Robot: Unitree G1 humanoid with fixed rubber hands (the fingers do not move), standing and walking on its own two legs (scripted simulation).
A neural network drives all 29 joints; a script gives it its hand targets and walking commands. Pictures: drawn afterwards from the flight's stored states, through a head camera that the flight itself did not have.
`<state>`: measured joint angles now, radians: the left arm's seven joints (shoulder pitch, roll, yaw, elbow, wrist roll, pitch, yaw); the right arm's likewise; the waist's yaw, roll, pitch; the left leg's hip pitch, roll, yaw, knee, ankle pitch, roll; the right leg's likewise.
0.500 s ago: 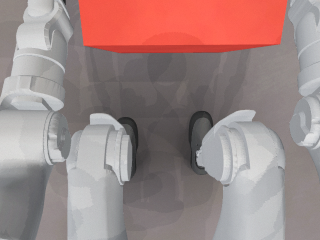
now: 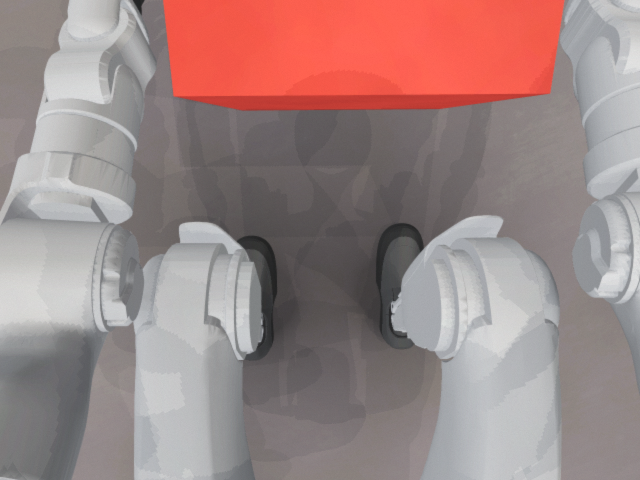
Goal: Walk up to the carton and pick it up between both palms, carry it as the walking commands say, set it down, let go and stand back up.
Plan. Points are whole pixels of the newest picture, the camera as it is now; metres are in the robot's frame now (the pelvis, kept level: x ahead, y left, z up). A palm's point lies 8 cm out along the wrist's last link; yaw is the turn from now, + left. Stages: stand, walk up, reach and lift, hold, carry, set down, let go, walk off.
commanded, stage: reach and lift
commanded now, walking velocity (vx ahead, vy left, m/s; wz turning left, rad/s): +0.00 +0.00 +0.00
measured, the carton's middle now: out of the picture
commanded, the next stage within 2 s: none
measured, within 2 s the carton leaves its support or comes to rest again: leaves its support in 1.12 s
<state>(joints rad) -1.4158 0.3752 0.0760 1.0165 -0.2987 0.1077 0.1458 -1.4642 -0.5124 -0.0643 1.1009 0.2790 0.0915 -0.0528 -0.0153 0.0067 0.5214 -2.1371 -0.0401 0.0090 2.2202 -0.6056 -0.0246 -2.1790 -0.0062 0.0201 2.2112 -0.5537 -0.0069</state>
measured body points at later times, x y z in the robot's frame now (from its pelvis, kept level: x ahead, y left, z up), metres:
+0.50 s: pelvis +0.00 +0.00 +0.01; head +0.38 -0.02 +0.24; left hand +0.56 +0.15 -0.18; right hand +0.56 -0.23 -0.18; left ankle +0.12 +0.12 -0.34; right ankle +0.12 -0.12 -0.34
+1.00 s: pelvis -0.01 +0.00 +0.00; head +0.37 -0.03 +0.23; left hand +0.55 +0.15 -0.18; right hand +0.56 -0.23 -0.17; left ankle +0.12 +0.12 -0.34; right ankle +0.12 -0.12 -0.34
